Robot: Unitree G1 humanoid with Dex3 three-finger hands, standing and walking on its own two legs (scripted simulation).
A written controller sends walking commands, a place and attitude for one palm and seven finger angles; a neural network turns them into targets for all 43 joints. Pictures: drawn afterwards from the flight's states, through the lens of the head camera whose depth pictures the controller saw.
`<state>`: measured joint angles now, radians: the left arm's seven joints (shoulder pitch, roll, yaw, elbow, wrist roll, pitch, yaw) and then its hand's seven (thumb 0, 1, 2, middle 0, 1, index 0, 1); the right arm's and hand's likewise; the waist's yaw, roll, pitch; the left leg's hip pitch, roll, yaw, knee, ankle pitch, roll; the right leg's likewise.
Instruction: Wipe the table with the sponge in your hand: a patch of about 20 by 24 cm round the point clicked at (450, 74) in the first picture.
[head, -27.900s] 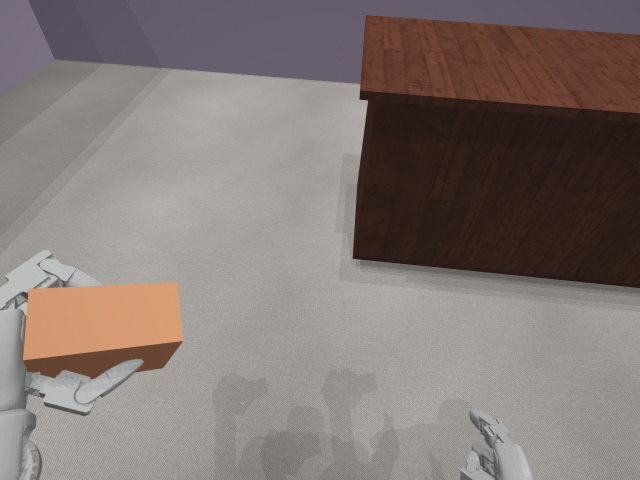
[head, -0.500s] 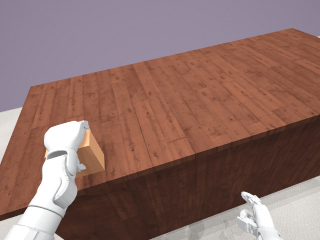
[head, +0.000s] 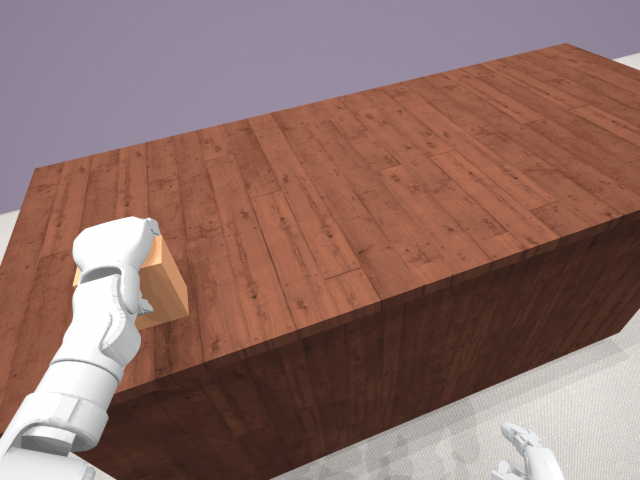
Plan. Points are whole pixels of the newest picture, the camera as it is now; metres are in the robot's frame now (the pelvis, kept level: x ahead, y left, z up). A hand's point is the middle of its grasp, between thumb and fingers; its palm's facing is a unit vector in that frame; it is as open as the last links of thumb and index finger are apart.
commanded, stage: wipe forward along the middle lane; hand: left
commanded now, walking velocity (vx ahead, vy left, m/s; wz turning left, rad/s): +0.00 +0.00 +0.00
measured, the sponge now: (142, 296) +0.33 +0.29 +0.06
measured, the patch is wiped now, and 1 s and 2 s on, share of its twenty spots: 1.00 1.00 1.00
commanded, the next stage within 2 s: slide back across to the first lane in 0.84 s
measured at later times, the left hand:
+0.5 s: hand (126, 242) +0.39 +0.33 +0.10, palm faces -0.11 -0.01 -0.99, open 9.5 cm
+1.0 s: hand (125, 222) +0.44 +0.35 +0.10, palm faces -0.10 +0.00 -1.00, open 9.5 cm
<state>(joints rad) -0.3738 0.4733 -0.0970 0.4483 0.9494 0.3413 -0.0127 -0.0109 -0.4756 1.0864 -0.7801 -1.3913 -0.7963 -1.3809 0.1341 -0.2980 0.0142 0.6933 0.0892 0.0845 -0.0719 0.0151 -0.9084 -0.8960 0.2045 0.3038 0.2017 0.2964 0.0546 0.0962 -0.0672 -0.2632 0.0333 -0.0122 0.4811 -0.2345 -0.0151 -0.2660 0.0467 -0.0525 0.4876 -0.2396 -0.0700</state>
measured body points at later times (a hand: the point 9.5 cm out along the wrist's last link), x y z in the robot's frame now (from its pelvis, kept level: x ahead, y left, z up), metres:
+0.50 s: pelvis +0.00 +0.01 +0.00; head +0.02 -0.02 +0.45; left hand +0.40 +0.32 +0.16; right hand +0.12 -0.26 -0.13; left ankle +0.01 +0.15 -0.74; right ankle +0.01 -0.07 -0.74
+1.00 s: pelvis +0.02 +0.04 +0.00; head +0.05 +0.03 +0.45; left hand +0.44 +0.35 +0.16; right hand +0.12 -0.23 -0.13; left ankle +0.01 +0.15 -0.74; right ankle +0.01 -0.07 -0.74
